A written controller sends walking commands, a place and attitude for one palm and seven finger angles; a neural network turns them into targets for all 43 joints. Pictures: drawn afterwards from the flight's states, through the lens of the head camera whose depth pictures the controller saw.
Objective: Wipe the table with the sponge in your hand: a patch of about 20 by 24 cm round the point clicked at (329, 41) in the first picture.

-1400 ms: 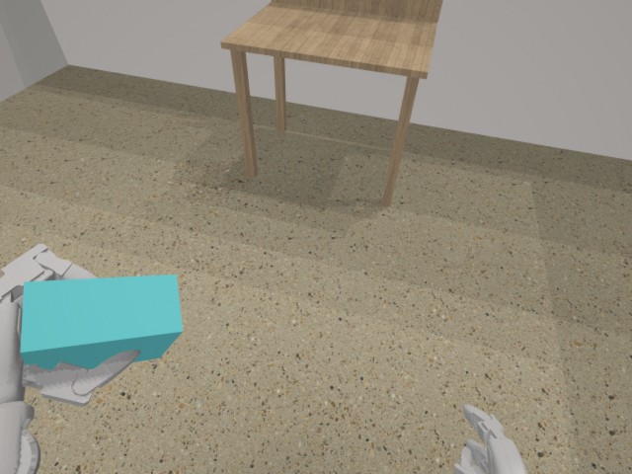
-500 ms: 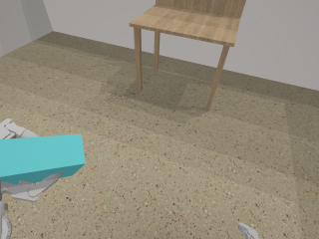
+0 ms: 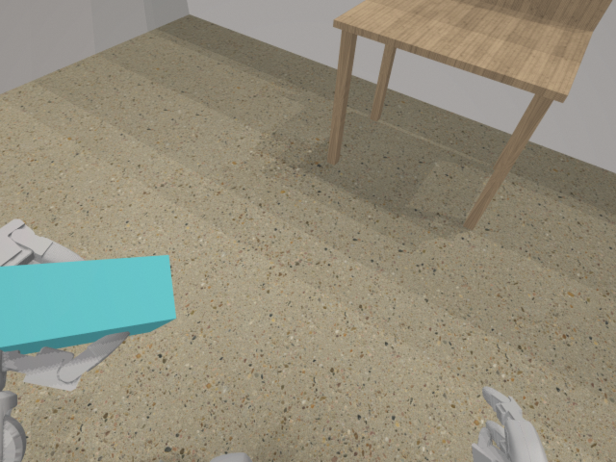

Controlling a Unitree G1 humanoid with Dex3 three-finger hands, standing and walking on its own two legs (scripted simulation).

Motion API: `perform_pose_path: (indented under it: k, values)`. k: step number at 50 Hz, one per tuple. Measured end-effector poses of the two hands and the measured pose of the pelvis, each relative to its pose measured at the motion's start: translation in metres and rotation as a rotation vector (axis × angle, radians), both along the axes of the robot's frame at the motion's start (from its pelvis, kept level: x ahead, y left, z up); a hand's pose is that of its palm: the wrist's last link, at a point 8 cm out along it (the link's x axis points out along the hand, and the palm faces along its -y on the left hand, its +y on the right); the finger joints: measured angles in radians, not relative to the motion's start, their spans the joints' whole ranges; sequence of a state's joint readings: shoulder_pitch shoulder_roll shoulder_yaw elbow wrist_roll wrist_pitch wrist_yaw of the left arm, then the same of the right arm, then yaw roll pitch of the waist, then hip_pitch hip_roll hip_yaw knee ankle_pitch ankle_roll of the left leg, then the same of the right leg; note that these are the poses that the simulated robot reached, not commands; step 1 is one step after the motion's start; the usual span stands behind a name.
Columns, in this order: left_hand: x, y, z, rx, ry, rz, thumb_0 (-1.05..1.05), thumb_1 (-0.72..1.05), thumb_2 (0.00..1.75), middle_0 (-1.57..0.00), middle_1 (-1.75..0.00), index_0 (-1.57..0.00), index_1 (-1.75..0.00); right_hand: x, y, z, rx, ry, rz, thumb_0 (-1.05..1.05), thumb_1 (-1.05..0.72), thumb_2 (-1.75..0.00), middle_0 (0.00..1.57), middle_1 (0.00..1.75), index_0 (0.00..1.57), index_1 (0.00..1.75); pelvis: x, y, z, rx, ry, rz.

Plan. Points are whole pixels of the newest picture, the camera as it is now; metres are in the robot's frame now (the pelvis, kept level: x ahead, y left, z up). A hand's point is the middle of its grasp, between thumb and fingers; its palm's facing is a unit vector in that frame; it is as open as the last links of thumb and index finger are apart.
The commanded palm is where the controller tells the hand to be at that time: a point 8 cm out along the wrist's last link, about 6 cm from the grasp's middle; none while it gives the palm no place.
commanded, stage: walk to a spot facing it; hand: left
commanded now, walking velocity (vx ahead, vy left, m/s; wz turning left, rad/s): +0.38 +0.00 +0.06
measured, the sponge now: (113, 303) +0.22 +0.21 +0.16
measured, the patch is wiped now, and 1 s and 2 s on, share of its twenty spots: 0.00 0.00 0.00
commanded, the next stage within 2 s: none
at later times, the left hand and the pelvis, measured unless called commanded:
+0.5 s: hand (181, 193) +0.35 +0.19 +0.17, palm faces +0.45 -0.77 -0.44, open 9.5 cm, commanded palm +0.28 +0.23 +0.19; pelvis +0.14 -0.06 +0.00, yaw +4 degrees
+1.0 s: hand (190, 102) +0.48 +0.21 +0.20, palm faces +0.48 -0.77 -0.41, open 9.5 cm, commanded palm +0.42 +0.25 +0.19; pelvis +0.29 -0.05 +0.01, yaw +6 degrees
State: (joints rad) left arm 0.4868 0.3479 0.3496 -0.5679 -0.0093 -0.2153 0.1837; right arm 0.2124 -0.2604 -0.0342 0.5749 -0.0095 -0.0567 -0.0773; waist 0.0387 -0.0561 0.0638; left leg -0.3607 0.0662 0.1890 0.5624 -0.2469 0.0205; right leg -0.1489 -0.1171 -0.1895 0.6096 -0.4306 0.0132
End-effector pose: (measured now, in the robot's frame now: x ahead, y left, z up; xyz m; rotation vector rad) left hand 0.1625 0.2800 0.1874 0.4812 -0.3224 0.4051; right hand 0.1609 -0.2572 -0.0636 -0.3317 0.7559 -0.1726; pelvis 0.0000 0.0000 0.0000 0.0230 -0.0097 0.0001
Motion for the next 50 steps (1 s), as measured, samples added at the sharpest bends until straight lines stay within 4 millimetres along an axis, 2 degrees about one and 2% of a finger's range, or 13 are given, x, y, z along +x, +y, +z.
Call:
perform_pose_path:
  k: [2,6,10,14,17,22,28,33,37,39,43,46,50]
  values:
    - [0.016,0.004,-0.001,0.012,-0.049,-0.015,0.0,-0.44,0.98,-0.82,-1.33,-0.82,-1.34,0.022,0.007,-0.001,0.007,-0.057,-0.012,0.02,-0.91,-0.9,0.2,0.3,0.2,0.3,0.009,0.004,-0.009,0.0,-0.017,-0.008]
    - [0.051,0.006,0.003,0.032,-0.05,-0.033,0.0,-0.44,0.98,-0.82,-1.33,-0.82,-1.34,0.05,0.033,0.0,0.104,-0.094,-0.006,0.02,-0.91,-0.9,0.19,0.3,0.19,0.3,0.025,0.001,-0.005,-0.009,-0.018,0.001]
    - [0.07,-0.008,0.017,0.043,-0.035,-0.057,0.0,-0.44,0.98,-0.82,-1.33,-0.82,-1.34,0.062,0.053,0.001,0.194,-0.081,0.016,0.01,-0.91,-0.9,0.2,0.3,0.2,0.3,0.047,-0.007,0.006,-0.026,0.001,-0.005]
    - [0.083,-0.027,0.026,0.065,-0.003,-0.055,0.0,-0.44,0.98,-0.82,-1.33,-0.82,-1.34,0.07,0.055,-0.011,0.244,-0.022,0.029,0.01,-0.9,-0.9,0.2,0.3,0.2,0.3,0.075,-0.021,0.012,-0.036,0.011,0.003]
    - [0.099,-0.037,0.022,0.092,0.031,-0.014,0.0,-0.44,0.98,-0.82,-1.33,-0.82,-1.34,0.079,0.042,-0.028,0.258,0.032,0.032,0.01,-0.9,-0.9,0.2,0.3,0.2,0.3,0.097,-0.036,0.007,-0.032,0.007,0.016]
    - [0.129,-0.053,0.005,0.068,0.047,0.048,0.0,-0.44,0.99,-0.82,-1.33,-0.82,-1.34,0.107,-0.001,-0.058,0.21,0.117,0.048,0.02,-0.9,-0.9,0.2,0.3,0.2,0.3,0.126,-0.056,-0.008,-0.017,-0.014,0.053]
    - [0.161,-0.064,0.005,0.048,0.093,0.024,0.0,-0.44,0.99,-0.82,-1.34,-0.82,-1.34,0.149,-0.048,-0.033,0.111,0.118,0.0,0.02,-0.91,-0.9,0.2,0.3,0.2,0.3,0.16,-0.063,0.006,-0.006,-0.005,0.076]
    - [0.186,-0.059,0.018,0.084,0.058,0.014,0.0,-0.44,0.99,-0.82,-1.34,-0.82,-1.34,0.19,-0.061,-0.007,0.044,0.077,0.004,0.02,-0.91,-0.9,0.19,0.3,0.19,0.3,0.193,-0.063,0.012,0.002,0.012,0.089]
    - [0.207,-0.042,0.019,0.074,-0.007,0.042,0.0,-0.44,0.99,-0.82,-1.34,-0.82,-1.34,0.227,-0.051,0.0,0.011,0.041,0.022,0.02,-0.91,-0.9,0.19,0.3,0.19,0.3,0.223,-0.052,0.006,0.0,0.009,0.087]
    - [0.22,-0.034,0.015,0.074,-0.06,0.044,0.0,-0.44,0.99,-0.82,-1.34,-0.82,-1.34,0.248,-0.041,-0.003,0.003,-0.005,0.027,0.02,-0.91,-0.9,0.19,0.3,0.19,0.3,0.238,-0.044,-0.005,-0.007,0.0,0.074]
    - [0.253,-0.021,0.007,0.049,-0.091,0.043,0.0,-0.44,0.99,-0.82,-1.34,-0.82,-1.34,0.281,-0.008,-0.009,0.082,-0.045,0.042,0.02,-0.91,-0.9,0.19,0.3,0.19,0.3,0.255,-0.041,-0.01,-0.007,-0.022,0.096]
    - [0.268,-0.024,0.013,0.046,-0.07,0.035,0.0,-0.44,0.99,-0.82,-1.34,-0.82,-1.34,0.296,0.018,-0.008,0.161,-0.045,0.078,0.02,-0.91,-0.9,0.19,0.3,0.19,0.3,0.268,-0.043,-0.003,-0.022,-0.01,0.103]
    - [0.273,-0.038,0.028,0.071,-0.049,0.023,0.0,-0.44,0.99,-0.82,-1.34,-0.82,-1.34,0.31,0.04,-0.008,0.234,-0.025,0.122,0.02,-0.9,-0.9,0.2,0.3,0.2,0.3,0.29,-0.048,0.008,-0.043,0.005,0.11]
